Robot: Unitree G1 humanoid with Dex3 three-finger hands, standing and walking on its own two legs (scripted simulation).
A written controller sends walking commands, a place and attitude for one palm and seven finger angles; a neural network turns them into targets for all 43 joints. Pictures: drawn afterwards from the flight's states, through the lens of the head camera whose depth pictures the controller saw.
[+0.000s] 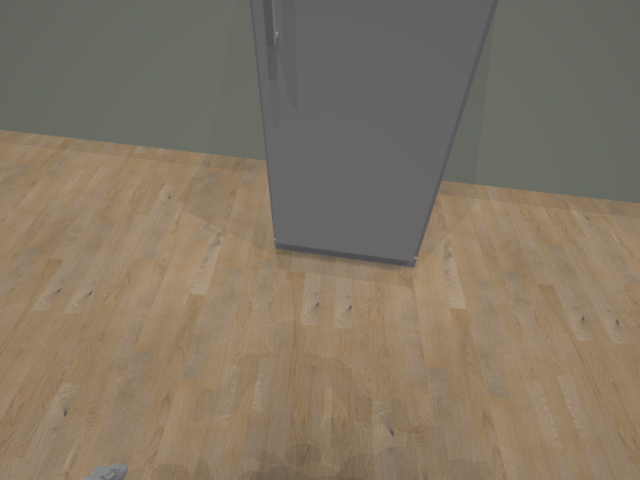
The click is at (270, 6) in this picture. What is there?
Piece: fridge door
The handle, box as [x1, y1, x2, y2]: [263, 0, 277, 46]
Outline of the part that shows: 263,0 266,43 267,45 274,46 276,43 275,39 277,37 277,32 275,31 273,0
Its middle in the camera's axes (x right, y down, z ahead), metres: -0.12 -0.58 +0.85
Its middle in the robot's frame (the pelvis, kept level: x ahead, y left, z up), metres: +1.04 +0.18 +0.24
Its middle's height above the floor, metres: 1.01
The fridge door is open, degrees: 0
